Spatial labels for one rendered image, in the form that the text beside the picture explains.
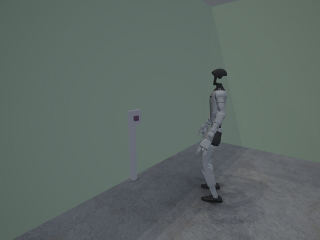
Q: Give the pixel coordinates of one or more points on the robot left forearm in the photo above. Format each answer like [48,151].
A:
[215,126]

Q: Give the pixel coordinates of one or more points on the robot right forearm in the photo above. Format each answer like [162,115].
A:
[208,122]

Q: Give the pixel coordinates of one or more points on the left robot foot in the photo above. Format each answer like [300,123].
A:
[210,199]

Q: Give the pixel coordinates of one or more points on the robot head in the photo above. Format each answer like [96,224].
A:
[218,73]

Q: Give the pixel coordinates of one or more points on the right robot hand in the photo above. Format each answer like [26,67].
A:
[204,128]

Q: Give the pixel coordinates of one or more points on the panel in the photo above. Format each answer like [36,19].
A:
[132,141]

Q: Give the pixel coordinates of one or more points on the left robot hand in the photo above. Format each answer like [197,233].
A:
[205,145]

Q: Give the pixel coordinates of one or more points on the button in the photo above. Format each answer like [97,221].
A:
[136,118]

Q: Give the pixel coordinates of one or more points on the left robot upper arm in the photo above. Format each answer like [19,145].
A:
[220,101]

